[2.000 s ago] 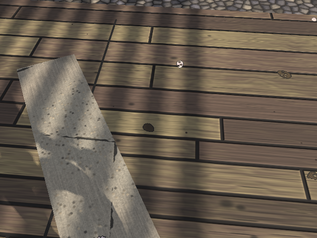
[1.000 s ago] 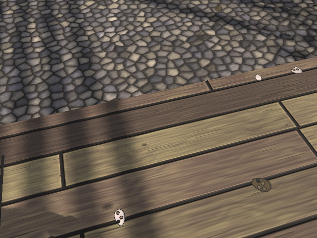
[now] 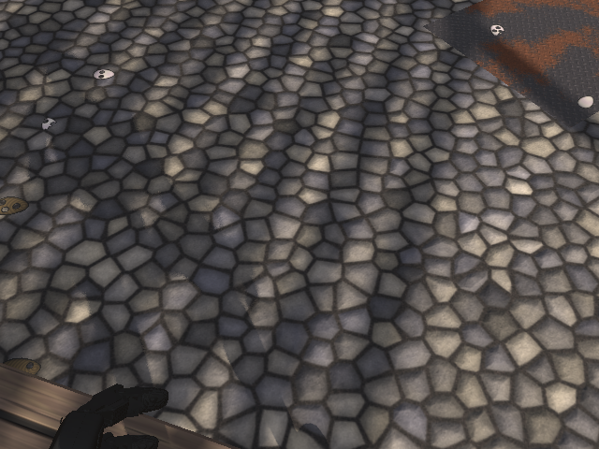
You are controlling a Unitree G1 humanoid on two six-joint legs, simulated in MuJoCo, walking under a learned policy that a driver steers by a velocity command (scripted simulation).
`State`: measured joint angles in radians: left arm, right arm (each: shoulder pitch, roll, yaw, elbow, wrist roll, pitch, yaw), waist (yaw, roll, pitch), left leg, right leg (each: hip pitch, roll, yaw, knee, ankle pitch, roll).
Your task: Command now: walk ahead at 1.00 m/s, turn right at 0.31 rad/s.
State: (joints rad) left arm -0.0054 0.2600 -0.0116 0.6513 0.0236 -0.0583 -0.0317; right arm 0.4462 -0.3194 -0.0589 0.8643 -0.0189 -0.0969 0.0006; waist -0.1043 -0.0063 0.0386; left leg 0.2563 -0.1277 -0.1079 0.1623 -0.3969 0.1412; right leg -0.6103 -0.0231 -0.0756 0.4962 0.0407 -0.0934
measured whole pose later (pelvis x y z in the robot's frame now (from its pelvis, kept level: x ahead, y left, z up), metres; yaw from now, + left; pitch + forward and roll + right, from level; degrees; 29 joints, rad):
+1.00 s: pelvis +0.77 -0.12 -0.09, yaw -18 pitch +3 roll +0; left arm -0.05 0.22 0.02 0.62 0.01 -0.02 0.02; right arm 0.35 -0.30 -0.06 0.81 0.04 -0.01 -0.02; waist -0.10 0.00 0.04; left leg -0.44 -0.04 -0.07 1.10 -0.59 -0.06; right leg -0.45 0.02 0.02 0.49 -0.09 -0.01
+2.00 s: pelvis +0.83 -0.12 -0.08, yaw -32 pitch +3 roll +1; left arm 0.16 0.31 0.10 0.67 -0.01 0.03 0.01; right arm 0.07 -0.34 -0.11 0.76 0.00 0.03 -0.03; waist -0.01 0.04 0.06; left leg -0.56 0.05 0.02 1.17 -0.42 -0.07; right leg -0.30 0.03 -0.02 0.49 -0.23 -0.07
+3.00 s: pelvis +0.93 -0.10 -0.08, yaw -16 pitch +2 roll +1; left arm 0.23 0.30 0.08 0.76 -0.04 0.04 -0.01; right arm 0.13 -0.25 -0.05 0.72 -0.01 0.00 -0.03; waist 0.02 -0.01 0.01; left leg -0.12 -0.01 0.13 0.37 -0.30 0.05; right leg -0.47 -0.09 -0.01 0.92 -0.38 0.04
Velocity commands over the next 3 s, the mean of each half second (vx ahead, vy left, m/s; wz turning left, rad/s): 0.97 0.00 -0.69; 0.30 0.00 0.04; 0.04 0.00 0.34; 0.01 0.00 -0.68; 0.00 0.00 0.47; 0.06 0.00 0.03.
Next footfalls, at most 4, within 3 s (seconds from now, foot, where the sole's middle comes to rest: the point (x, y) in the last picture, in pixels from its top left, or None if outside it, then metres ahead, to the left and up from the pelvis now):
0.02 right None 0.24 -0.10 -0.75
0.54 left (275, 349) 0.73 0.01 -0.85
0.88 right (376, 293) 0.87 -0.28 -0.85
1.26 left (268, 292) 0.90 0.01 -0.85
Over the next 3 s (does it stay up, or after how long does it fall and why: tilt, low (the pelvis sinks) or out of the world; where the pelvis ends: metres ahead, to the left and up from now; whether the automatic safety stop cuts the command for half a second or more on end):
stays up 0.93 -0.10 -0.08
